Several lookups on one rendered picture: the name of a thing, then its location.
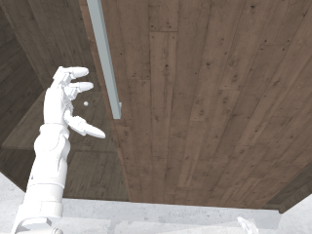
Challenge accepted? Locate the robot left forearm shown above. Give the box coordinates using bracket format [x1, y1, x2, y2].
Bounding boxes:
[11, 123, 71, 234]

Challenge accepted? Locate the robot right hand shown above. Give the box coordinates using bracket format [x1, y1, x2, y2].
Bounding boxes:
[237, 216, 259, 234]

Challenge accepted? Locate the handle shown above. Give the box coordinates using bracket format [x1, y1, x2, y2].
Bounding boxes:
[87, 0, 122, 119]

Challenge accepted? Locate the wardrobe door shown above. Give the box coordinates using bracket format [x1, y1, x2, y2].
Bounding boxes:
[78, 0, 312, 210]
[266, 163, 312, 205]

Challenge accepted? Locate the robot left hand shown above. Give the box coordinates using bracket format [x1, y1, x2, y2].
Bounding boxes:
[43, 66, 105, 138]

